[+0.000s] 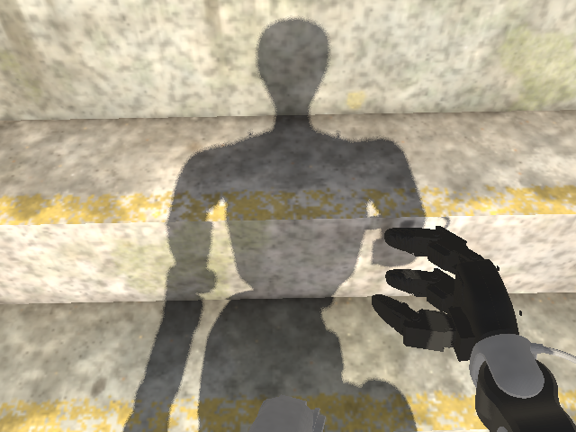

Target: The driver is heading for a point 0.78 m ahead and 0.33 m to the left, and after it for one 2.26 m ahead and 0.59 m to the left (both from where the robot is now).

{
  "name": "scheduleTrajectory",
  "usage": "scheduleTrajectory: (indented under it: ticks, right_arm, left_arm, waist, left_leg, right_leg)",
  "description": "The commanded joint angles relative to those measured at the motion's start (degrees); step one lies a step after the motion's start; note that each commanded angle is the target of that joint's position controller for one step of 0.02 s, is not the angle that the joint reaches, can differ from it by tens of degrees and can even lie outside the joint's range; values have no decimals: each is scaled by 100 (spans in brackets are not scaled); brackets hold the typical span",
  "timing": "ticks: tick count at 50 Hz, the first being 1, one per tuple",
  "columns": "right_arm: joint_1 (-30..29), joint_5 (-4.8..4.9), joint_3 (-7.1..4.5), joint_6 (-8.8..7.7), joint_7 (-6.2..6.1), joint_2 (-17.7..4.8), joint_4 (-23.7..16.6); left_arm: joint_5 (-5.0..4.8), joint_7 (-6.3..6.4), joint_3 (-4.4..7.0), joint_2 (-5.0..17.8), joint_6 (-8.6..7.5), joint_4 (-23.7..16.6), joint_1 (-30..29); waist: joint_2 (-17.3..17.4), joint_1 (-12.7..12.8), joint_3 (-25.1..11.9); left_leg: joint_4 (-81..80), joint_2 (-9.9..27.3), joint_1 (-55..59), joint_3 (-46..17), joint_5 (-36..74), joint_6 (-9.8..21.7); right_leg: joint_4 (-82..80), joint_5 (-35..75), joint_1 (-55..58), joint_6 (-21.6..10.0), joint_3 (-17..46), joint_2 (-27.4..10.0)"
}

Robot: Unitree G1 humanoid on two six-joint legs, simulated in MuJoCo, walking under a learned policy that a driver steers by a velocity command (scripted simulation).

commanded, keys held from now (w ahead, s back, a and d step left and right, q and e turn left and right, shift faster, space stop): w+q+shift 0.72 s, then w+shift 0.18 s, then w+e+shift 0.10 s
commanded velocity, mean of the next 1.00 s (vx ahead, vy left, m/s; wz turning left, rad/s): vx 0.92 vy -0.01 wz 0.72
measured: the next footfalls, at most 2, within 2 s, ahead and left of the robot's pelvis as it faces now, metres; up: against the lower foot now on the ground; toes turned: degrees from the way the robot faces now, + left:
left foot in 0.20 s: +0.22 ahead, +0.12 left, +0.22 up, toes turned +12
right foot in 0.62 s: +0.45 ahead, +0.05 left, +0.43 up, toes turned +27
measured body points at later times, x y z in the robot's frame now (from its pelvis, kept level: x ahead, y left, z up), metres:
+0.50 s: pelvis +0.21 +0.09 +0.20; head +0.20 +0.09 +0.65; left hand +0.44 +0.30 +0.22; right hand +0.31 -0.13 +0.06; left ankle +0.18 +0.11 -0.53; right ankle +0.34 +0.00 -0.16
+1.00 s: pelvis +0.36 +0.26 +0.41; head +0.36 +0.28 +0.86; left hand +0.23 +0.50 +0.28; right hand +0.69 +0.25 +0.39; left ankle +0.38 +0.45 -0.26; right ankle +0.42 +0.04 -0.30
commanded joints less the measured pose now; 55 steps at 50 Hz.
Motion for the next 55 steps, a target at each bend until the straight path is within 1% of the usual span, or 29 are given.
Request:
scheduleTrajectory:
  ticks: [1,3,4,6,7,8,10,11,12,14,19,23,26,28,30,31,33,34,36,38,41,44,47,48,50,51,52,53,55]
  right_arm:
    - [-1315,37,104,85,-111,82,-1039]
    - [-1238,130,88,327,30,-282,-1081]
    - [-450,244,104,373,40,-350,-857]
    - [2324,285,-256,519,-14,-957,191]
    - [2588,205,-313,447,-31,-1074,223]
    - [1733,99,-370,340,-20,-1338,500]
    - [2562,130,-675,564,63,-1616,803]
    - [1597,36,-728,632,131,-1538,666]
    - [1303,-9,-688,592,33,-1472,739]
    - [1714,-48,-571,286,-2,-1016,1416]
    - [2758,97,-530,-211,105,-1127,1978]
    - [3629,156,-619,-338,178,-1345,2287]
    - [4102,246,-693,-257,-129,-1334,2228]
    - [3736,253,-787,-100,-343,-1278,2104]
    - [3814,216,-897,-300,-233,-1667,1793]
    - [3350,154,-1026,-473,-117,-2025,1620]
    - [2285,349,-966,-757,259,-1580,927]
    - [1579,-73,-911,-757,261,-1145,494]
    - [1648,-330,-656,-301,212,-521,70]
    - [2470,-217,-496,101,130,-544,-60]
    - [2350,16,-401,264,78,-416,-61]
    - [1746,-100,-421,317,-13,-757,-407]
    - [2467,336,-386,276,327,-1217,-78]
    - [3202,352,-588,175,282,-1325,202]
    - [4940,37,-820,-175,132,-1467,964]
    - [5070,-259,-855,-196,-18,-1512,1264]
    - [4811,-476,-809,-187,-260,-1877,1118]
    - [5361,-474,-872,-60,-532,-2432,817]
    - [3953,-304,-863,93,-727,-2378,728]
  left_arm:
    - [-23,-138,-106,250,-53,-140,-253]
    - [-273,24,-240,244,82,-286,-804]
    - [-529,72,-280,414,101,-380,-1248]
    - [-809,82,62,2062,-104,-597,-1601]
    - [-900,-107,171,2038,-115,-545,-1517]
    - [-823,-170,76,1616,-120,-719,-686]
    - [25,-435,-24,1059,-150,-1114,-1220]
    - [282,-368,-246,53,-61,-1695,-2270]
    - [362,-296,-359,-241,68,-2330,-2988]
    - [466,-169,-642,-698,207,-2635,-2675]
    - [116,67,-860,-802,437,-2767,-3558]
    - [204,115,-1122,-1128,462,-3305,-4840]
    - [14,71,-1199,-1085,621,-3683,-5774]
    - [0,6,-1211,-1240,628,-3425,-5048]
    - [-182,-6,-719,-351,570,-2858,-3511]
    - [-363,-21,-501,114,532,-2690,-2687]
    - [-97,341,-53,1247,509,-2177,-1136]
    - [-175,454,13,1009,633,-2226,-2301]
    - [-307,314,-149,136,660,-1841,-3806]
    - [-195,219,-295,-307,517,-1157,-3671]
    - [43,129,-172,22,336,-483,-2912]
    - [10,11,-8,766,120,-534,-2967]
    - [-241,71,23,1242,64,-628,-3020]
    - [-249,-12,-19,1189,144,-766,-3335]
    - [-474,-117,-21,1061,182,-817,-3029]
    - [-514,-185,-90,609,397,-1059,-2712]
    - [-541,-178,-148,51,592,-1382,-1981]
    - [-574,-147,-14,42,658,-1777,-1670]
    - [-269,-75,-114,-187,751,-2241,-2411]
  waist:
    - [196,-590,905]
    - [98,-658,827]
    - [-226,-994,397]
    - [-862,-1965,-1812]
    - [-1138,-1894,-2130]
    - [-611,-914,-2213]
    - [722,-1205,-2842]
    - [699,-942,-2105]
    - [499,-805,-1499]
    - [-46,-195,15]
    - [-209,-504,775]
    - [-324,-1046,724]
    - [3,-1582,309]
    - [216,-1026,-477]
    - [137,-411,-1637]
    - [471,149,-2221]
    - [-1634,633,-3435]
    - [-2325,114,-2782]
    - [-471,-1082,-844]
    - [190,-1787,-107]
    - [597,-1567,819]
    - [396,-1506,1111]
    - [-526,-1609,-246]
    - [-802,-1951,-246]
    - [172,-2756,-1133]
    - [569,-2320,-555]
    - [917,-1456,-785]
    - [721,-1683,-2227]
    - [658,-1022,-1735]
  left_leg:
    - [-614,432,-1345,-161,-42,203]
    - [-3005,604,1494,1190,615,149]
    - [-4106,355,3837,1673,950,274]
    - [-3846,-216,5689,2059,629,59]
    - [-5463,-274,5538,1825,265,49]
    - [-6399,-483,6438,1031,-4,384]
    - [-8137,20,6756,-1705,-1051,837]
    - [-9134,427,5836,-3036,-1847,1044]
    - [-10243,919,4716,-4026,-2318,779]
    - [-10694,837,3245,-3684,-1932,381]
    - [-11054,764,2904,-2754,-201,481]
    - [-11706,560,4038,-2986,-237,407]
    - [-13199,923,4560,-3062,1386,1011]
    - [-13049,1059,4574,-1796,3996,908]
    - [-11256,1151,5064,-1522,11157,809]
    - [-9880,1283,5686,-1726,12298,1004]
    - [-5884,-83,2617,-1274,8234,405]
    - [-3461,-220,1724,-1167,3948,130]
    - [-1477,454,729,-1254,3556,21]
    - [-1591,771,1148,-1444,2901,-35]
    - [-1782,674,411,-1112,2691,-212]
    - [-3808,835,882,-662,2617,-205]
    - [-6863,1203,4794,979,2312,20]
    - [-7629,1192,5372,798,2387,-63]
    - [-10580,647,7731,1239,4964,-509]
    - [-11047,1035,7914,885,5840,-1163]
    - [-9832,2676,8158,-714,10661,-1256]
    - [-9819,3865,8946,-2076,13706,-578]
    - [-10593,3729,7679,-1744,7471,382]
  right_leg:
    - [-1905,682,-35,-723,481,-1901]
    - [-3481,2357,-1796,-810,-500,-1591]
    - [-3033,5486,-2503,-908,-1189,-1372]
    - [-188,13548,-809,-972,-1332,-1955]
    - [1249,13861,114,-920,-1016,-2146]
    - [2580,13020,-800,-659,-761,-1902]
    - [6601,2675,-2169,-432,-614,-378]
    - [9463,2003,-3749,-195,105,-26]
    - [10448,2125,-4321,-176,321,-60]
    - [10815,2131,-5229,-150,126,-236]
    - [11255,1724,-6495,153,-619,-690]
    - [10867,493,-7511,46,-738,-706]
    - [8845,-28,-6238,78,-1329,-627]
    - [6963,-1010,-3757,-310,-1149,-614]
    - [6114,-2870,-1426,-372,-1693,148]
    - [5152,-3195,-976,-315,-1292,198]
    - [2162,-6049,1721,-1134,3735,-1986]
    - [870,-5394,604,-1105,5150,-2443]
    - [1333,-4441,-1391,-875,3485,-2733]
    - [1012,-2943,-2515,-367,1848,-2524]
    - [469,-1579,-2258,-389,434,-2398]
    - [-478,-184,-2092,-427,-541,-2238]
    - [-1236,-746,-2236,-542,-1616,-1765]
    - [-428,1328,-1632,-626,-1587,-1351]
    - [2395,2193,-1345,-259,-1679,-719]
    - [4214,-582,-2135,-101,-1534,-412]
    - [7599,-1477,-3288,304,-834,-249]
    - [10155,-1027,-3822,628,682,259]
    - [11983,83,-4822,735,272,135]
Velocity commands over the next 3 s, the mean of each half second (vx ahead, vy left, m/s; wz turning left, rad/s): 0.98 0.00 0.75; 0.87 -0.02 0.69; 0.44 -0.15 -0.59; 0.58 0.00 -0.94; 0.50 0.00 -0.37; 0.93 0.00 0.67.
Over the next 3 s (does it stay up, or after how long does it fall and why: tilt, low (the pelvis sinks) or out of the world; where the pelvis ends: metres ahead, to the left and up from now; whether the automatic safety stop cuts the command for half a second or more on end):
stays up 0.53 0.28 0.54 its command is cut before an obstacle after 0.8 s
